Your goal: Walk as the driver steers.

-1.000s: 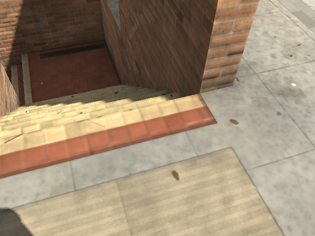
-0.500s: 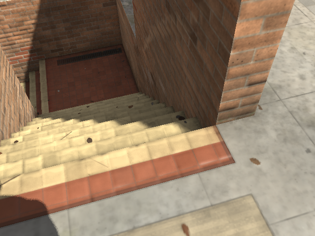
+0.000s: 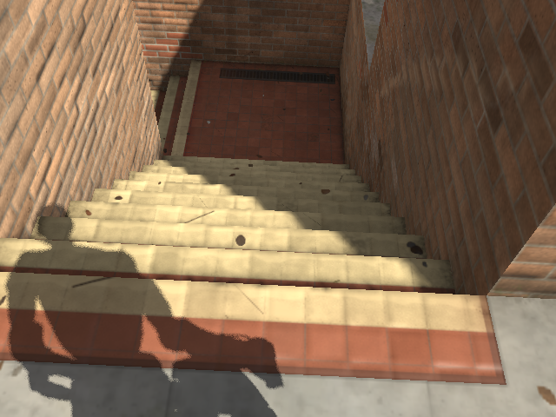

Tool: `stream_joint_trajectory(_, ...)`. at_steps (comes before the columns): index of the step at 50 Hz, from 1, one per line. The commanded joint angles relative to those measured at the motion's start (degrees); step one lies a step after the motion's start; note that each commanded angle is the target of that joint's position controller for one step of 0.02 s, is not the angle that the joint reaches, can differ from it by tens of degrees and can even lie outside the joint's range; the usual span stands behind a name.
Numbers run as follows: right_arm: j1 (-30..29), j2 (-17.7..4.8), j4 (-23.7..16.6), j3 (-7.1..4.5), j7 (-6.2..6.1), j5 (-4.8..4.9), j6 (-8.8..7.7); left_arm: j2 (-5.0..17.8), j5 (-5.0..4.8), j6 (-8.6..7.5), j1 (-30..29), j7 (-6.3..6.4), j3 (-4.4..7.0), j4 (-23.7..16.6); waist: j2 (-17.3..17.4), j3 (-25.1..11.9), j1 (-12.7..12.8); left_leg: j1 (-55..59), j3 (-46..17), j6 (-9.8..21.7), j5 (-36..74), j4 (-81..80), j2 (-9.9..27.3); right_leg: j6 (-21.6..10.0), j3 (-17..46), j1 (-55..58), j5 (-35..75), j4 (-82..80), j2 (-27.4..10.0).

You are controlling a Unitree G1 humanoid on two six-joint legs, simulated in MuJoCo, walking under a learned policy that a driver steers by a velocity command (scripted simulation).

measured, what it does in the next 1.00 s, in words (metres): steps on the spot: right foot, then left foot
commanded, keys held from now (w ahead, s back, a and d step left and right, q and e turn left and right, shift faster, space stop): q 0.02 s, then no key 0.98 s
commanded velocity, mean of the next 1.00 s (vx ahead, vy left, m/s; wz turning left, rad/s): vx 0.02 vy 0.00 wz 0.15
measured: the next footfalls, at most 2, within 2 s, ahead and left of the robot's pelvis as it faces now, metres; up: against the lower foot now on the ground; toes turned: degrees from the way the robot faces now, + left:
right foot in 0.36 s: +0.04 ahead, -0.13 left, +0.00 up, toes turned +7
left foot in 0.58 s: +0.05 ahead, +0.09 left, +0.00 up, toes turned +2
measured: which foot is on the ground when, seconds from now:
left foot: down 0.00-0.38, up 0.40-0.56, down 0.58-1.00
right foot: up 0.00-0.34, down 0.36-1.00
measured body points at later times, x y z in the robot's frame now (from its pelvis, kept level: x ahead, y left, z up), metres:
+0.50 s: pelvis +0.01 -0.03 +0.02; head +0.02 -0.05 +0.47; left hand +0.03 +0.22 -0.11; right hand +0.13 -0.27 -0.12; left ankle +0.04 +0.07 -0.71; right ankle +0.00 -0.13 -0.73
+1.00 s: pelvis +0.00 -0.03 +0.02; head +0.01 -0.03 +0.47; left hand +0.00 +0.21 -0.13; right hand +0.04 -0.27 -0.14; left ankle +0.01 +0.08 -0.72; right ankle +0.00 -0.13 -0.72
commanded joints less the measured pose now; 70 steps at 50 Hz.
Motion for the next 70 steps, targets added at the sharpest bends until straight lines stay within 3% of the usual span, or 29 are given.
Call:
stream_joint_trajectory(1,2.14,-6.39,-3.38,-1.46,-0.28,-0.32,-0.28,4.72,0.62,1.23,5.53,0.06,1.17,-2.27,3.45,-9.33,1.15,8.54,-19.86,8.53,14.12,-14.16,14.79,0.28,3.47,-2.57,4.43,-1.91,-0.52)
stream_joint_trajectory(3,2.4,-7.36,-3.66,-1.7,0.05,-0.6,-0.8,3.83,0.03,1.8,6.4,-0.05,0.95,-1.97,3.28,-10.67,1.29,8.65,-18.94,7.77,12.4,-14.58,14.18,0.37,3.46,-1.55,5.08,-5.11,-0.13)
stream_joint_trajectory(9,3.33,-7.55,-3.36,-1.53,-0.11,-1.05,0.05,4.5,-0.28,2.67,2.41,0.11,0.87,-3.28,7.57,-8.98,-0.94,8.16,-22.03,5.73,-11.32,-19.24,13.46,0.18,3.43,0.22,5.1,-16.56,0.6)
stream_joint_trajectory(13,2.83,-7.35,-2.73,-1.3,-0.11,-1.39,0.58,4.12,-0.91,2.19,4.42,0.29,0.59,-2.55,7.87,-7.84,-1.0,6.55,-23.06,5.29,-13.19,-19.89,13.85,-1.69,1.94,6.54,2.22,-24.52,2.53)
stream_joint_trajectory(15,3.12,-7.1,-1.94,-1.11,-0.25,-1.22,0.85,3.83,-1.26,1.79,6.79,0.5,0.47,-1.78,7.74,-7.32,-0.65,6.38,-24.04,4.77,-12.84,-19.76,14.3,-3.22,1.27,10.27,2.33,-31.13,3.46)
stream_joint_trajectory(17,2.81,-6.63,-1.22,-0.83,-0.7,-0.36,1.27,2.78,-1.18,1.11,11.16,0.74,0.19,-0.13,6.38,-6.24,1.43,3.67,-23.24,2.23,-14.24,-18.13,12.77,-5.44,0.69,17.7,9.37,-45.86,3.91)
stream_joint_trajectory(18,3.86,-5.31,-0.96,-0.46,-0.88,-0.03,1.16,3.97,-0.59,0.5,10.8,0.94,0.21,-0.31,3.37,-5.07,0.72,1.14,-21.56,-0.67,-15.02,-15.76,10.39,-6.55,5.4,19.99,10.34,-52.65,0.53)
stream_joint_trajectory(19,5.29,-2.34,-1.25,0.42,-0.84,0.85,0.83,7.37,0.45,-0.1,10.11,1.11,0.52,-1.52,-5.47,-7.07,-0.24,-1.2,-15.79,-3.66,-16.4,-7.46,5.91,-9.58,19.14,21.02,3.46,-58.4,-10.68)
stream_joint_trajectory(20,1.34,-3.95,-1.67,-0.08,-0.82,0.86,0.35,7.49,0.25,-0.67,4.56,0.73,0.15,-2.38,-8.96,-1.16,-0.6,-0.57,-7.98,-4.68,-13.98,-1.75,-0.74,-12.81,25.66,9.74,5.53,-61.83,-17.14)
stream_joint_trajectory(21,1.46,-4.14,-0.76,-0.07,-0.41,-0.32,0.1,5.23,0.2,-1.32,0.64,0.63,-0.54,-2.81,-6.4,-0.72,-1.98,5.82,-8.37,-4.9,-12.21,3.48,1.56,-13.0,21.39,5.8,10.4,-60.5,-15.76)
stream_joint_trajectory(22,2.36,-3.29,0.15,0.11,-0.01,-0.38,-0.05,4.3,-0.02,-1.84,-0.91,0.69,-0.9,-2.65,-5.77,-1.98,-2.86,7.92,-8.04,-4.89,-9.79,4.71,1.35,-11.41,17.38,6.16,14.61,-59.06,-12.63)
stream_joint_trajectory(24,3.43,-3.09,1.51,0.26,-0.07,-0.83,-0.19,5.5,-0.36,-2.29,0.17,0.85,-0.81,-1.62,-6.83,-3.15,-2.53,7.98,-6.75,-5.2,-8.86,4.09,1.79,-9.91,12.45,11.63,27.56,-54.98,-9.25)
stream_joint_trajectory(27,3.09,-1.68,3.05,1.18,-1.07,-0.16,-0.59,5.9,-0.57,-2.31,4.96,0.69,-0.79,0.9,-5.32,-5.7,-0.82,10.6,-5.86,-6.05,-2.77,-7.49,3.35,-8.93,9.92,20.42,44.82,-48.52,-8.09)
stream_joint_trajectory(29,3.24,-4.24,4.09,0.91,-1.67,-0.28,-0.89,6.02,-0.68,-2.22,6.68,0.51,-0.62,1.41,-3.73,-7.46,0.47,16.79,-9.49,-6.21,9.2,-10.03,7.12,-6.16,10.05,19.66,40.24,-47.42,-6.5)
stream_joint_trajectory(30,3.83,-5.82,5.06,0.64,-1.79,-0.25,-0.93,6.0,-0.89,-2.23,9.49,0.19,-0.33,2.02,-1.44,-7.64,2.39,19.92,-10.82,-5.79,15.62,-7.49,9.21,-5.27,9.51,17.4,36.56,-48.31,-4.76)
stream_joint_trajectory(31,4.31,-4.59,6.45,0.8,-1.59,0.75,-0.72,4.37,-1.38,-1.96,9.63,0.17,-0.72,3.33,1.07,-6.88,1.45,17.54,-10.66,-5.24,12.63,-7.26,8.56,-4.77,8.0,18.15,31.09,-50.31,-3.15)
stream_joint_trajectory(32,4.81,-3.15,7.12,1.18,-1.4,0.62,-0.65,4.89,-1.22,-1.51,7.53,0.37,-0.59,3.73,0.39,-4.79,0.09,15.35,-10.99,-5.33,9.46,-9.1,8.2,-4.47,7.49,18.6,26.87,-49.96,-2.78)
stream_joint_trajectory(35,4.25,-3.56,9.28,1.41,-1.75,-0.02,-0.56,4.48,-0.81,-0.73,5.49,0.22,-0.52,4.29,2.5,-2.7,0.44,13.78,-11.56,-5.2,7.04,-11.4,8.15,-4.67,7.58,18.32,22.57,-50.4,-2.95)
stream_joint_trajectory(51,5.86,-2.27,16.1,2.75,-1.95,0.01,-0.97,2.53,-0.8,-0.49,7.07,0.16,-1.75,11.38,1.25,-1.24,0.36,12.68,-12.12,-4.62,0.23,-13.76,8.54,-4.31,7.57,17.1,16.04,-51.71,-2.57)
stream_joint_trajectory(70,8.73,0.19,18.87,3.79,-2.13,0.06,-1.02,0.13,-0.79,-0.8,10.89,0.5,-2.85,14.69,1.19,-0.59,0.35,11.93,-11.31,-4.79,0.44,-12.7,8.28,-4.37,7.74,15.49,15.92,-51.46,-2.54)
Over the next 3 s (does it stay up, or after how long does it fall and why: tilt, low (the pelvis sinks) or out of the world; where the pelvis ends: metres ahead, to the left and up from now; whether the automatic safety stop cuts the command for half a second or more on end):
stays up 0.17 0.03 0.02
